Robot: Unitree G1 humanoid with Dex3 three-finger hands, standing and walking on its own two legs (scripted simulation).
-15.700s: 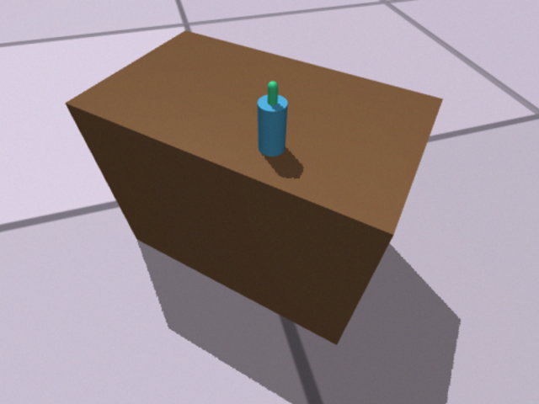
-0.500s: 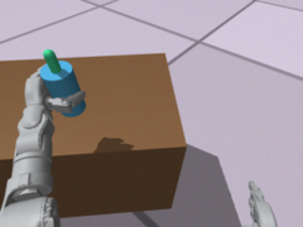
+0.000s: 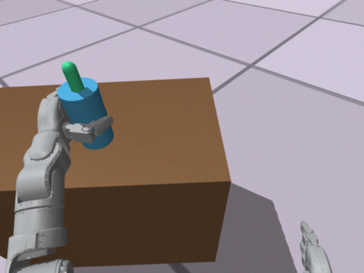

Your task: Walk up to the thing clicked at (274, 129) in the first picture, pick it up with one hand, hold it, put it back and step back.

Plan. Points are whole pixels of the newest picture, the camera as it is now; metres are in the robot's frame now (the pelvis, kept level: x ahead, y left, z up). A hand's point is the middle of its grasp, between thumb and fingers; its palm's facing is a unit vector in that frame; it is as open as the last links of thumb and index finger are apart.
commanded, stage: lift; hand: left
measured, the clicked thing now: (84, 106) +0.37 +0.18 +0.23
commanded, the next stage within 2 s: hold in 0.40 s
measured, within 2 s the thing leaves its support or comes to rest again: neither
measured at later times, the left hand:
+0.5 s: hand (82, 113) +0.35 +0.18 +0.23, palm faces +0.15 -0.99 +0.01, open 9.5 cm
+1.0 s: hand (82, 106) +0.33 +0.17 +0.25, palm faces +0.13 -0.99 +0.01, open 9.5 cm
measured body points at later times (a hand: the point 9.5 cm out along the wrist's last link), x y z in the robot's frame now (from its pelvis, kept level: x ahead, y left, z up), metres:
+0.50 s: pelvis +0.00 +0.00 +0.00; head -0.03 -0.02 +0.45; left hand +0.33 +0.23 +0.23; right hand +0.17 -0.26 -0.06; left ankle +0.00 +0.12 -0.72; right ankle +0.02 -0.14 -0.72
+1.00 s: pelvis +0.00 +0.00 +0.01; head -0.04 -0.03 +0.45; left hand +0.32 +0.22 +0.25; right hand +0.17 -0.27 -0.06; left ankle +0.00 +0.12 -0.72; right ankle +0.02 -0.14 -0.72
